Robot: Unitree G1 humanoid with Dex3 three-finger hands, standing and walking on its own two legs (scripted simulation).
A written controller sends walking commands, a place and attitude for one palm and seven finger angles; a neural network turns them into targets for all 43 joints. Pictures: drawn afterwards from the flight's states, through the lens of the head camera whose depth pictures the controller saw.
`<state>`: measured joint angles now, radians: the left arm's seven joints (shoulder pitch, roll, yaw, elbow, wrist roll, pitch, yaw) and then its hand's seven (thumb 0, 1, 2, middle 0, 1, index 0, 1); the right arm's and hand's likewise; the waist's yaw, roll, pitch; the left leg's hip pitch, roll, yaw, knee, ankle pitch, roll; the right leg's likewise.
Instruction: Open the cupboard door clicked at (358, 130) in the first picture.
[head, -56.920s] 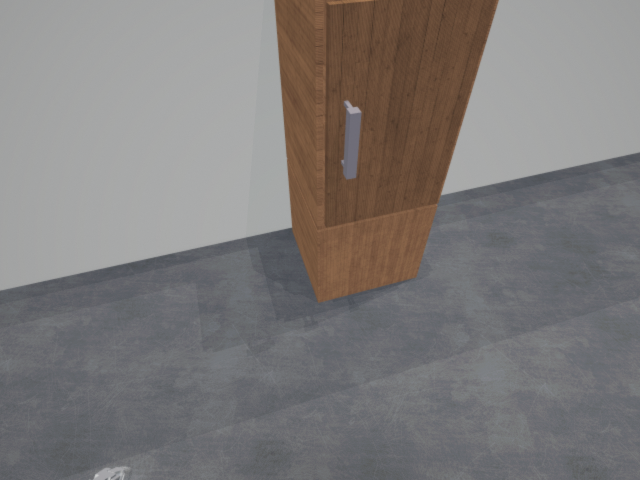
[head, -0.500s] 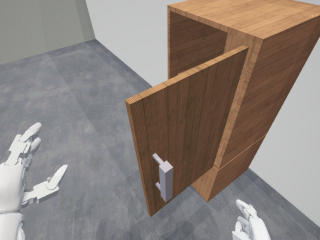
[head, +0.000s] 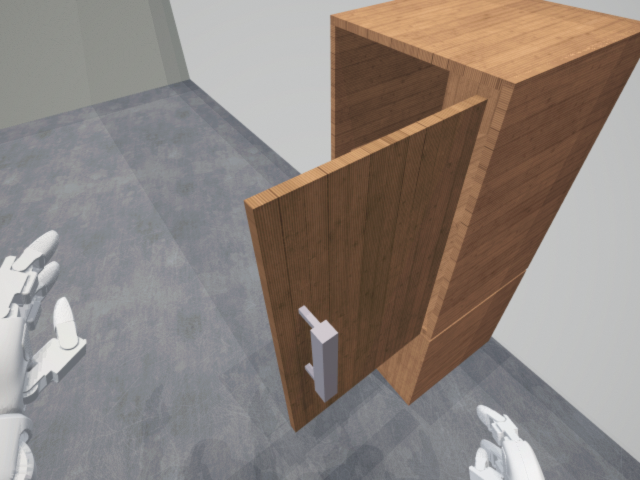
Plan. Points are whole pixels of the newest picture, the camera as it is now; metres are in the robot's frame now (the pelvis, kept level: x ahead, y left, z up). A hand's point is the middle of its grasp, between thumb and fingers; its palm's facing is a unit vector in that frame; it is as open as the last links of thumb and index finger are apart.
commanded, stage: step back with the hand held close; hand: left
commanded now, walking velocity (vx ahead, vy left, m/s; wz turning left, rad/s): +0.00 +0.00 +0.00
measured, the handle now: (316, 354) +0.31 +0.06 -0.04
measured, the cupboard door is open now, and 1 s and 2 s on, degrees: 92 92 92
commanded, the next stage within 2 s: stop stepping back and stand still in 1.40 s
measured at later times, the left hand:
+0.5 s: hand (63, 368) +0.16 +0.27 +0.15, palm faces +0.34 -0.78 -0.53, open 7.4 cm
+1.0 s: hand out of the picture +0.09 +0.29 +0.16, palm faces +0.49 -0.73 -0.47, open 7.4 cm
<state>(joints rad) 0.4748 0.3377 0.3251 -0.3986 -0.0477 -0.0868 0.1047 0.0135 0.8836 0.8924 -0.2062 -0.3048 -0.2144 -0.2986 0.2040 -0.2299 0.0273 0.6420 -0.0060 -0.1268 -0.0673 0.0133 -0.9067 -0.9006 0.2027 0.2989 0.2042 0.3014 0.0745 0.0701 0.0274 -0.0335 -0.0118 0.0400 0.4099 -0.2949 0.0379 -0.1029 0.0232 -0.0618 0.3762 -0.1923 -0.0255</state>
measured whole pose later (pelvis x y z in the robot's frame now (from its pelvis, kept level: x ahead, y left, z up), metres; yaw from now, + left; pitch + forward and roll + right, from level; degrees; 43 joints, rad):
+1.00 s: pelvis -0.11 +0.02 -0.02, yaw +1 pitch -1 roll -2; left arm 0.51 0.40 0.47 -0.51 0.02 -0.24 0.16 0.01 0.89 0.90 -0.21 -0.31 -0.22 -0.30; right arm 0.27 -0.19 0.00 0.60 -0.02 -0.10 -0.09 0.01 -0.90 -0.90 0.21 0.30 0.21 0.30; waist -0.02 0.00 0.02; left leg -0.41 -0.02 0.04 0.67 -0.25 0.08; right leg -0.37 0.06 0.03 0.75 -0.29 0.01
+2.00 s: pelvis -0.31 +0.02 -0.02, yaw -2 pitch +0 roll +1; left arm 0.49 0.41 0.45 -0.47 -0.02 -0.17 0.16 0.01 0.89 0.90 -0.21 -0.30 -0.21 -0.30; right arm 0.28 -0.22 -0.01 0.69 -0.01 -0.15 -0.10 0.01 -0.91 -0.90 0.20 0.30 0.20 0.30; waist -0.03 -0.07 -0.01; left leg -0.32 0.01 0.09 0.60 -0.28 0.03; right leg -0.27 -0.02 -0.02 0.79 -0.49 0.00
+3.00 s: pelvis -0.34 +0.03 +0.00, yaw -1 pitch -2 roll -1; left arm 0.26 0.26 0.02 1.17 0.01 0.01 0.01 0.00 0.92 0.89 -0.20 -0.30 -0.20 -0.30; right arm 0.27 -0.21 -0.01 1.14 -0.02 0.02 -0.01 0.01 -0.91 -0.90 0.20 0.30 0.20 0.30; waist 0.00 0.02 0.08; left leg -0.23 0.00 0.01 0.41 -0.16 0.01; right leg -0.20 0.00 -0.10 0.39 -0.17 -0.03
